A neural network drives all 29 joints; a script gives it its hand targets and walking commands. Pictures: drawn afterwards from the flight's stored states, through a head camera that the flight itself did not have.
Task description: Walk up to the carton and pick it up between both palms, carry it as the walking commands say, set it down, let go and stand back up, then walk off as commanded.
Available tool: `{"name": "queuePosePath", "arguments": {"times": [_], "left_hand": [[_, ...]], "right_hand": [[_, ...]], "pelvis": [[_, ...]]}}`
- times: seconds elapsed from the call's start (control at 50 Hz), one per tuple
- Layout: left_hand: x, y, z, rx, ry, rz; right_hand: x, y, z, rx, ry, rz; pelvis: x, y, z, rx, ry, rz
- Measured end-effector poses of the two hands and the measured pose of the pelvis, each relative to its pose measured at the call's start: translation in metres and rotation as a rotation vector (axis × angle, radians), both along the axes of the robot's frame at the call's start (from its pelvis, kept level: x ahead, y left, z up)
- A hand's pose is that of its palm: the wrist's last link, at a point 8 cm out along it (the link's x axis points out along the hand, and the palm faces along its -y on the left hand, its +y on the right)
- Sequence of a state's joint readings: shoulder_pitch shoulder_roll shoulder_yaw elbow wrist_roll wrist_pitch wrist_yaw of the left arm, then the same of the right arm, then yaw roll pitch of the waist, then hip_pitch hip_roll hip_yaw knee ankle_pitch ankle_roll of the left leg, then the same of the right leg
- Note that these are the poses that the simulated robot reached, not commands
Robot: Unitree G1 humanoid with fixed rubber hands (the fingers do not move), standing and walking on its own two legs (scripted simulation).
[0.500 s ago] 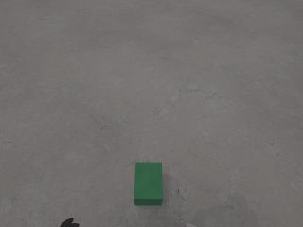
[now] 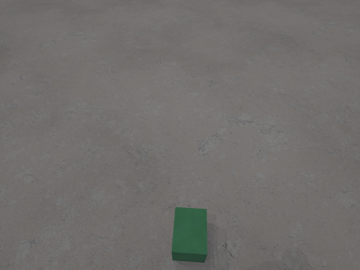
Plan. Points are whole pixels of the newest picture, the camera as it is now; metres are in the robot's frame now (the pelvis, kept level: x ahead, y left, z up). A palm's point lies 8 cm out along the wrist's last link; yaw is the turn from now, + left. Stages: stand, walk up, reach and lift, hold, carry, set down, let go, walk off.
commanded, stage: walk up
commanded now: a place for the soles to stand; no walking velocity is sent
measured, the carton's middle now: (189, 234) +0.42 -0.03 -0.69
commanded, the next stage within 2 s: reach and lift in 1.86 s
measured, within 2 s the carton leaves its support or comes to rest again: neither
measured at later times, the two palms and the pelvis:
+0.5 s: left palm out of the picture +0.07 +0.27 -0.14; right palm out of the picture +0.03 -0.22 -0.14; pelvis +0.02 +0.03 +0.00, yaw -2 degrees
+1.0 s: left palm out of the picture +0.01 +0.24 -0.14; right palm out of the picture +0.00 -0.24 -0.14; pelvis +0.00 +0.01 +0.00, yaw -2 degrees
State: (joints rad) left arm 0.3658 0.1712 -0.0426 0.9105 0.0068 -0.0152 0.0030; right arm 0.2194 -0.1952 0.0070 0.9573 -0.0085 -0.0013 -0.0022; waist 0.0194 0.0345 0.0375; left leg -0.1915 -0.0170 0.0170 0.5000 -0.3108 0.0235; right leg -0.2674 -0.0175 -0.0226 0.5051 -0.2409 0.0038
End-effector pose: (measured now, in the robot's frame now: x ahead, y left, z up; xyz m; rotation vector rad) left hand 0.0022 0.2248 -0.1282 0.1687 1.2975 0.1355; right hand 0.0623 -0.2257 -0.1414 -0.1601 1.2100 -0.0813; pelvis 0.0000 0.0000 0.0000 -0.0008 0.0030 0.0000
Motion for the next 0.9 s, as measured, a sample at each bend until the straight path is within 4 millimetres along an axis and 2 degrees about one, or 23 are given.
{"name": "queuePosePath", "arguments": {"times": [0.12, 0.26, 0.4, 0.54, 0.66, 0.9], "left_hand": [[0.022, 0.015, -0.004, 0.0, -0.013, -0.022], [0.044, 0.033, -0.01, 0.017, -0.005, -0.056], [0.064, 0.041, -0.011, 0.034, -0.009, -0.083], [0.074, 0.042, -0.007, 0.052, -0.017, -0.09], [0.068, 0.034, -0.005, 0.054, -0.011, -0.086], [0.024, 0.016, -0.007, 0.049, 0.077, -0.063]], "right_hand": [[0.004, 0.001, 0.006, -0.043, 0.022, -0.009], [-0.001, 0.006, 0.009, -0.066, 0.051, -0.044], [-0.018, 0.01, 0.006, -0.068, 0.098, -0.075], [-0.039, 0.008, 0.003, -0.064, 0.143, -0.09], [-0.05, 0.005, 0.0, -0.053, 0.165, -0.091], [-0.061, -0.01, -0.001, -0.049, 0.197, -0.079]], "pelvis": [[0.011, 0.011, 0.001, -0.003, -0.003, -0.01], [0.018, 0.021, 0.0, -0.003, -0.007, -0.024], [0.019, 0.026, 0.0, 0.001, -0.009, -0.028], [0.017, 0.024, 0.0, 0.004, -0.013, -0.029], [0.014, 0.019, 0.002, 0.005, -0.018, -0.026], [0.009, 0.006, 0.002, 0.004, -0.014, -0.033]]}}
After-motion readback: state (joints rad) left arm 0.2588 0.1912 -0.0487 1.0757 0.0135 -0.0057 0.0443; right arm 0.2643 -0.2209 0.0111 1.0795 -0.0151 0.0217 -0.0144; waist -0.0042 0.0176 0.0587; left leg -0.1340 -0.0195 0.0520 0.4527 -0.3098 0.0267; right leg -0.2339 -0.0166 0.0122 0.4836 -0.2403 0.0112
